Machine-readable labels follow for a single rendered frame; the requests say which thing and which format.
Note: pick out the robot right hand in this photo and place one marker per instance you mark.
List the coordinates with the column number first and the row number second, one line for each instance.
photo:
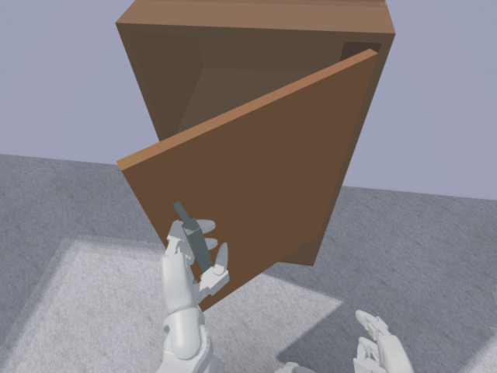
column 388, row 356

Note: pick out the left robot forearm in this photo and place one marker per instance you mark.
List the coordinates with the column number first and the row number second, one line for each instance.
column 188, row 347

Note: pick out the cupboard door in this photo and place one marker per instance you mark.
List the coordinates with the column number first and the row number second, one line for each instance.
column 264, row 172

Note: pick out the robot left thigh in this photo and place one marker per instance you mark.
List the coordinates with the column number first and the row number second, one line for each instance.
column 216, row 365

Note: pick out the robot left hand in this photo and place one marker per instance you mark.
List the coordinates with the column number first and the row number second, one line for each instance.
column 177, row 278

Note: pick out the handle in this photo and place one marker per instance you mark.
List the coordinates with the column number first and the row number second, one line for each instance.
column 195, row 238

